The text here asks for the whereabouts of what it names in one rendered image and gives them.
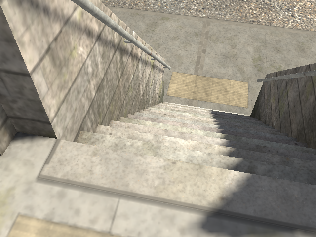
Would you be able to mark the stairs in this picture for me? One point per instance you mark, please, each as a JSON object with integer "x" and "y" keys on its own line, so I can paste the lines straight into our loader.
{"x": 208, "y": 137}

